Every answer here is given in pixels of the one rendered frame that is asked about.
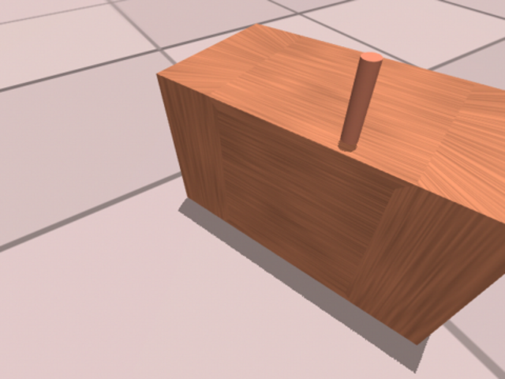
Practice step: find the can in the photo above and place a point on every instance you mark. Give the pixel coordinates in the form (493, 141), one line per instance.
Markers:
(363, 86)

